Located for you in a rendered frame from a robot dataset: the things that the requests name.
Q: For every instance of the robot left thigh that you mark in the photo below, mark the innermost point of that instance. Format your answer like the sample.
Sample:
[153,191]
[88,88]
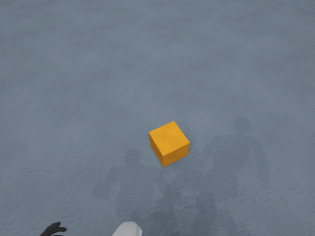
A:
[128,229]

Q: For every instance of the carton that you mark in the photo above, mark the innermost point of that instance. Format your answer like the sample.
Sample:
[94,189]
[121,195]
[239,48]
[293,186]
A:
[169,143]

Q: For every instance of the robot left hand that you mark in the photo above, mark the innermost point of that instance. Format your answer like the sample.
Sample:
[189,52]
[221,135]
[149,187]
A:
[53,228]

